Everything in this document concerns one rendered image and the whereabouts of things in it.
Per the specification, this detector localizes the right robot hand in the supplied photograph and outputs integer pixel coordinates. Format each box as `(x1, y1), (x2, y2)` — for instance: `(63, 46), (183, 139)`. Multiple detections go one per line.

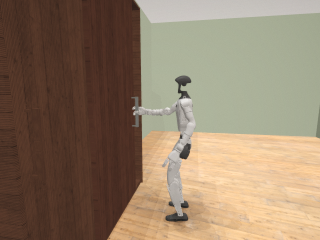
(132, 106), (146, 116)

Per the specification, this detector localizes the handle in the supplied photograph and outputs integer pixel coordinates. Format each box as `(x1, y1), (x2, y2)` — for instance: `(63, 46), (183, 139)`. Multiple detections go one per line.
(31, 108), (49, 181)
(131, 97), (139, 127)

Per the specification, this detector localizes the wardrobe door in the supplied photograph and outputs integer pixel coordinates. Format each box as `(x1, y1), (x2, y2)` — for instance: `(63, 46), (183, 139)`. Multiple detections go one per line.
(0, 0), (96, 240)
(82, 0), (136, 240)

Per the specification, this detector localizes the right robot upper arm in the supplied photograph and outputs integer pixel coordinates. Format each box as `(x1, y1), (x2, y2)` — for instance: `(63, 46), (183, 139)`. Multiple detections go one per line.
(163, 102), (177, 116)

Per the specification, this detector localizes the robot left forearm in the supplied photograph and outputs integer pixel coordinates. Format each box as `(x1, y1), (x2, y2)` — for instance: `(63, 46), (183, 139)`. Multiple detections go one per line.
(175, 123), (195, 153)

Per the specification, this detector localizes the humanoid robot torso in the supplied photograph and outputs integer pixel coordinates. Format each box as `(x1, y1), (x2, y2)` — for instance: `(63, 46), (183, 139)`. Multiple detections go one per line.
(175, 96), (193, 150)

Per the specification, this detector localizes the robot right forearm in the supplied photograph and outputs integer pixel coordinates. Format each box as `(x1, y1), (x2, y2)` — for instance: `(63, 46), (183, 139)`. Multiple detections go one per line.
(145, 109), (164, 116)

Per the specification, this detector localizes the left robot hand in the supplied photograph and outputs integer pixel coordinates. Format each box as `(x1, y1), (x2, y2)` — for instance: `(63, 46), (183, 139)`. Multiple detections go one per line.
(162, 150), (180, 172)

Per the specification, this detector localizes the right robot shin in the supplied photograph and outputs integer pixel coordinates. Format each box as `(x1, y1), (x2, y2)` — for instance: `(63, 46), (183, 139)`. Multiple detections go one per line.
(177, 176), (184, 203)

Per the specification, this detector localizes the left robot upper arm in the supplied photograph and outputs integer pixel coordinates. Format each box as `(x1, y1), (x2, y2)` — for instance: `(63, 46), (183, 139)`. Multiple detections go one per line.
(180, 98), (196, 129)

